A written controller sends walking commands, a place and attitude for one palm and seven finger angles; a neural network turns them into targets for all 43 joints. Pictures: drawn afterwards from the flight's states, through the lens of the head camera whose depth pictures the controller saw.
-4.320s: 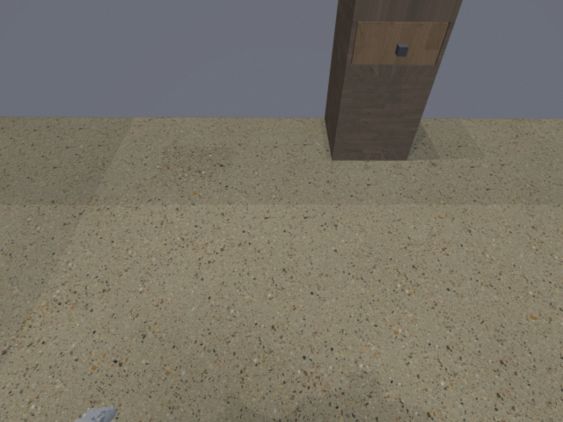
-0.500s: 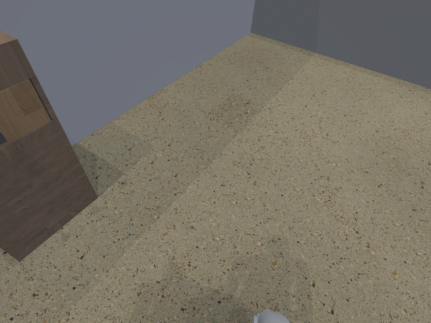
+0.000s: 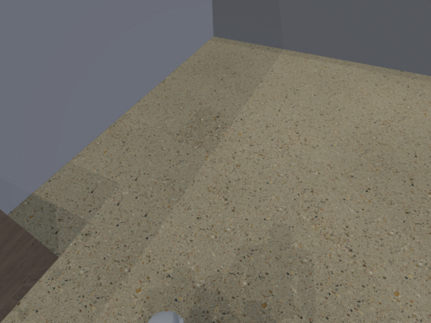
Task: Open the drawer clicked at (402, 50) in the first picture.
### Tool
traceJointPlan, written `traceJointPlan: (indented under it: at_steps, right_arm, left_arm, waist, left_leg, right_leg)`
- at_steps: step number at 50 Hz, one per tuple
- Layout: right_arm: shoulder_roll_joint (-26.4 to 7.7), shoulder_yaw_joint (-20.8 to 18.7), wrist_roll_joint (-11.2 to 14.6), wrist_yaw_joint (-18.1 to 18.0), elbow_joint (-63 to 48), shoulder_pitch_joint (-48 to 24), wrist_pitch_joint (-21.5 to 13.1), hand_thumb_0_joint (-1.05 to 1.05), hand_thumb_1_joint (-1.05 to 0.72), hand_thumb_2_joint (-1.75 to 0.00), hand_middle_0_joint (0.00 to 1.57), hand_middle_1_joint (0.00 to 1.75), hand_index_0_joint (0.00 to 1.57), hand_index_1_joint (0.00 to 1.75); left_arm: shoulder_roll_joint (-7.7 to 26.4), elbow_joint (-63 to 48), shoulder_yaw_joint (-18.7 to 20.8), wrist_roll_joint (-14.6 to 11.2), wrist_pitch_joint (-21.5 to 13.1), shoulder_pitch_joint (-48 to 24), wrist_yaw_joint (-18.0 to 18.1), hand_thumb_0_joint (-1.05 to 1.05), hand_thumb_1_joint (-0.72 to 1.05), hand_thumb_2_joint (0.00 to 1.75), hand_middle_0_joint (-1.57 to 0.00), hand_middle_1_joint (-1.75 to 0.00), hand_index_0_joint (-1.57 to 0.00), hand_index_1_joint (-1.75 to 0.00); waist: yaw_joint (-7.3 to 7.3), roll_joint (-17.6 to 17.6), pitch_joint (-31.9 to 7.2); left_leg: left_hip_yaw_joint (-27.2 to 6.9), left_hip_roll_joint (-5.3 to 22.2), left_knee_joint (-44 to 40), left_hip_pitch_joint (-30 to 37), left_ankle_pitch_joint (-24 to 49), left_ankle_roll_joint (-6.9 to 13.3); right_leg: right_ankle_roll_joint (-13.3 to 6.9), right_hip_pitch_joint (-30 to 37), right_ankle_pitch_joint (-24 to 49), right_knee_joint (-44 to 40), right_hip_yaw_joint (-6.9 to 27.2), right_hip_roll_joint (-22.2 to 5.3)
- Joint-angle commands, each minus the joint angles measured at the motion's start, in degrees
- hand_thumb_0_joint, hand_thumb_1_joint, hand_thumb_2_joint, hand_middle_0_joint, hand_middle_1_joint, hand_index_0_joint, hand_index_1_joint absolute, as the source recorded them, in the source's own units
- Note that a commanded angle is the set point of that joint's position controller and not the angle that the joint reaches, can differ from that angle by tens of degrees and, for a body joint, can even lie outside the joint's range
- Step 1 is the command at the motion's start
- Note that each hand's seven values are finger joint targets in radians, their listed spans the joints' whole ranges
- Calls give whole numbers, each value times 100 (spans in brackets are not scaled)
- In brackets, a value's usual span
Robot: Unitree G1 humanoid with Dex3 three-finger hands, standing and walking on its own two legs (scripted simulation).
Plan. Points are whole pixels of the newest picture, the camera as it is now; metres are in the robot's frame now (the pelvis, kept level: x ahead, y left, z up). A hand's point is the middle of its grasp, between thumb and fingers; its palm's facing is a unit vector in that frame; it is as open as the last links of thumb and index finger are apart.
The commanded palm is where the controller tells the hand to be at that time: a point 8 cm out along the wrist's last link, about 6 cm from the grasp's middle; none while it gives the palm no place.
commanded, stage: walk to a spot facing it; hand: left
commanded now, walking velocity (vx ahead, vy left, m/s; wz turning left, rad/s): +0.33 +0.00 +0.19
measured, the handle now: out of the picture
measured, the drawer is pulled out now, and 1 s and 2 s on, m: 0.00 0.00 0.00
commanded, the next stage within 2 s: turn to face it in 0.14 s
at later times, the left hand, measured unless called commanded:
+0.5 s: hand (115, 309) +0.19 +0.25 -0.18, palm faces +0.20 -0.96 -0.18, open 7.3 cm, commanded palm none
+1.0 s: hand (133, 285) +0.23 +0.21 -0.14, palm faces +0.44 -0.86 -0.27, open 7.3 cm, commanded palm none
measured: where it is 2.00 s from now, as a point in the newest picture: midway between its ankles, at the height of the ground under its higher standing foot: outside the picture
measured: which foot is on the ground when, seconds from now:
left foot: up 0.00-0.26, down 0.28-0.74, up 0.76-1.00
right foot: down 0.00-0.28, up 0.30-0.72, down 0.74-1.00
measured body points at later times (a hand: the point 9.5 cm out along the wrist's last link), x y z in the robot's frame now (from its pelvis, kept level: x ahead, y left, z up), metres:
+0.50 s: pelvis +0.18 +0.06 -0.01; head +0.21 +0.08 +0.44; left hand +0.18 +0.30 -0.17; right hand +0.27 -0.17 -0.15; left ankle +0.22 +0.15 -0.74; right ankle +0.18 -0.09 -0.66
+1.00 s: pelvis +0.22 +0.00 +0.00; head +0.26 -0.02 +0.45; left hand +0.21 +0.25 -0.12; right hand +0.38 -0.22 -0.16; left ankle +0.14 +0.13 -0.65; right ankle +0.27 -0.08 -0.74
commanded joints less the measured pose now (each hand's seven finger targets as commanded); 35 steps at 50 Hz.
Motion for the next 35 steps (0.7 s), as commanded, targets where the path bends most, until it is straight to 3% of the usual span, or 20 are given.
traceJointPlan:
  at_steps: [1, 5, 9, 10, 12, 13, 14, 15, 16, 17, 19, 21, 22, 25, 28, 32, 34, 35]
  right_arm:
    - [-67, -16, 13, 85, -325, 9, -34, 0, -90, -90, 20, 30, 20, 30]
    - [-67, 23, 32, 161, -598, -708, -89, 0, -90, -90, 20, 30, 20, 30]
    - [-127, 35, 36, 172, -700, -1009, -147, 0, -90, -90, 20, 30, 20, 30]
    - [-159, 34, 37, 152, -686, -932, -162, 0, -90, -90, 20, 30, 20, 30]
    - [-346, -13, -6, 69, -399, -2, -202, 0, -90, -90, 20, 30, 20, 30]
    - [-643, -78, -40, 19, -184, 796, -231, 0, -90, -90, 20, 30, 20, 30]
    - [-1307, -204, -55, -46, -105, 1393, -245, 0, -90, -90, 20, 30, 20, 30]
    - [-1472, -197, 51, -95, -32, 1539, -188, 0, -90, -90, 20, 30, 20, 30]
    - [-1312, -151, 88, -110, -57, 1146, -162, 0, -90, -90, 20, 30, 20, 30]
    - [-1168, -131, 83, -143, -183, 756, -200, 0, -90, -90, 20, 30, 20, 30]
    - [-778, -26, 83, -150, -378, 108, -227, 0, -90, -90, 20, 30, 20, 30]
    - [-776, -6, 84, -150, -448, -123, -223, 0, -90, -90, 20, 30, 20, 30]
    - [-725, -65, 70, -145, -528, -137, -205, 0, -90, -90, 20, 30, 20, 30]
    - [-924, -105, 66, -112, -666, -273, -103, 0, -90, -90, 20, 30, 20, 30]
    - [-1047, -184, 34, -88, -747, -274, 2, 0, -90, -90, 20, 30, 20, 30]
    - [-1187, -263, -4, -66, -842, -273, 113, 0, -90, -90, 20, 30, 20, 30]
    - [-1243, -305, 8, -62, -929, -379, 155, 0, -90, -90, 20, 30, 20, 30]
    - [-1251, -321, 27, -55, -988, -434, 165, 0, -90, -90, 20, 30, 20, 30]
  left_arm:
    - [592, 0, 68, -7, -131, 551, 30, 0, 90, 90, -20, -30, -20, -30]
    - [616, 150, 31, -3, -141, 798, 42, 0, 90, 90, -20, -30, -20, -30]
    - [697, 282, 39, 17, -88, 1040, 77, 0, 90, 90, -20, -30, -20, -30]
    - [729, 281, 46, 15, -74, 1032, 82, 0, 90, 90, -20, -30, -20, -30]
    - [765, 286, 39, -13, -51, 946, 100, 0, 90, 90, -20, -30, -20, -30]
    - [706, 248, 30, -50, -36, 990, 103, 0, 90, 90, -20, -30, -20, -30]
    - [417, 145, -21, -125, -15, 1227, 90, 0, 90, 90, -20, -30, -20, -30]
    - [365, -20, -65, -135, -20, 1124, 84, 0, 90, 90, -20, -30, -20, -30]
    - [491, -85, -15, -93, 30, 773, 125, 0, 90, 90, -20, -30, -20, -30]
    - [367, -140, -22, -82, 70, 459, 116, 0, 90, 90, -20, -30, -20, -30]
    - [338, -184, 44, -42, 164, 236, 41, 0, 90, 90, -20, -30, -20, -30]
    - [231, -198, 66, -39, 301, 496, 37, 0, 90, 90, -20, -30, -20, -30]
    - [226, -239, 115, -35, 367, 542, 54, 0, 90, 90, -20, -30, -20, -30]
    - [354, -440, 174, -27, 499, 407, 54, 0, 90, 90, -20, -30, -20, -30]
    - [467, -786, 210, -34, 561, -179, 57, 0, 90, 90, -20, -30, -20, -30]
    - [526, -1087, 192, -59, 536, -507, 69, 0, 90, 90, -20, -30, -20, -30]
    - [600, -1129, 190, -77, 480, -298, 84, 0, 90, 90, -20, -30, -20, -30]
    - [637, -1107, 207, -90, 441, -117, 94, 0, 90, 90, -20, -30, -20, -30]
  waist:
    - [39, -730, 415]
    - [198, -838, 692]
    - [300, -693, 690]
    - [233, -700, 674]
    - [-199, -532, 148]
    - [-472, -78, -519]
    - [-554, 1250, -1249]
    - [-524, 1514, -1474]
    - [-392, 876, -1071]
    - [-316, 752, -611]
    - [-26, 247, 46]
    - [178, 385, -174]
    - [193, 409, -298]
    - [226, 444, -391]
    - [88, 516, -177]
    - [5, 644, -154]
    - [129, 589, -250]
    - [228, 477, -387]
  left_leg:
    - [-77, 169, -773, -509, 429, -81]
    - [126, 66, -1954, -435, 652, -25]
    - [339, -157, -2593, -38, 438, 163]
    - [413, -245, -2720, 197, 332, 221]
    - [590, -572, -3320, 1501, 667, 333]
    - [254, -316, -3509, 2826, 1843, 499]
    - [-1464, 998, -3492, 4171, 3518, 1055]
    - [-2404, 1805, -3961, 4336, 4773, 1667]
    - [-2046, 1667, -4168, 3672, 4206, 1700]
    - [-1954, 1516, -4291, 3083, 3900, 1583]
    - [-1326, 1055, -4531, 1912, 3396, 1209]
    - [-843, 680, -4566, 1624, 3448, 1015]
    - [-794, 608, -4595, 1542, 3259, 1009]
    - [-1081, 539, -4806, 1436, 1951, 1096]
    - [-1481, 540, -4901, 1454, 999, 1183]
    - [-1869, 441, -4634, 1345, 1051, 1157]
    - [-1959, 354, -4236, 1285, 1563, 1069]
    - [-1875, 198, -3940, 1183, 1660, 918]
  right_leg:
    - [-365, 90, 872, -1445, 926, -1597]
    - [-291, 360, 1367, -1341, 674, -1603]
    - [-223, 841, 2220, -988, 632, -1693]
    - [-210, 876, 2670, -760, 568, -1696]
    - [10, 812, 3761, 583, 186, -1426]
    - [289, 287, 3224, 1762, -82, -1128]
    - [598, -1044, 502, 3345, -305, -375]
    - [612, -1635, -2239, 4714, 228, -104]
    - [555, -1769, -2122, 5039, 638, -318]
    - [626, -2089, -1754, 5134, 705, -521]
    - [769, -1875, -1193, 4710, 838, -773]
    - [877, -1489, -879, 4282, 758, -662]
    - [909, -1410, -749, 4170, 738, -633]
    - [975, -1495, -559, 3810, 761, -604]
    - [1018, -1689, -610, 3151, 811, -597]
    - [977, -1148, -826, 2020, 720, -336]
    - [936, -635, -603, 1249, 690, -189]
    - [933, -180, -123, 563, 641, -185]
